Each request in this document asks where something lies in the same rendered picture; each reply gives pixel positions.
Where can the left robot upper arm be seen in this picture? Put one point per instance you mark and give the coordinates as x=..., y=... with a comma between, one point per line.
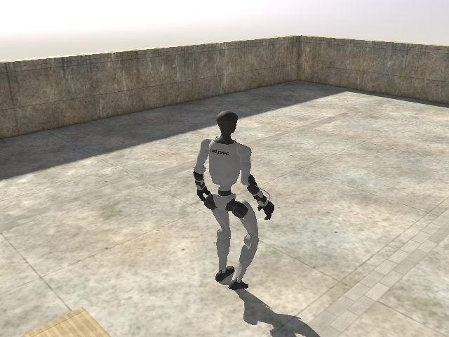
x=202, y=156

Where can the robot right hand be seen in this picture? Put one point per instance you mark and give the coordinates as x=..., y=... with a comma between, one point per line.
x=268, y=209

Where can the robot left hand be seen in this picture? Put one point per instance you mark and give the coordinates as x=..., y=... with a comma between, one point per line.
x=200, y=193

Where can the right robot upper arm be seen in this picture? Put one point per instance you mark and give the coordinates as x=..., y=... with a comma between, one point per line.
x=244, y=152

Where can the left robot shin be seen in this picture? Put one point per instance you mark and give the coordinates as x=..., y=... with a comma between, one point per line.
x=222, y=251

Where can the left robot thigh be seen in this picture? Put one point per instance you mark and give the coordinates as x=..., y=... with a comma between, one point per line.
x=222, y=218

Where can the robot left forearm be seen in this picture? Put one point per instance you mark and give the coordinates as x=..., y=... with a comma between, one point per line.
x=199, y=180

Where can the robot right forearm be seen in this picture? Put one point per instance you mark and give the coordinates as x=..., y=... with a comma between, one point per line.
x=255, y=191

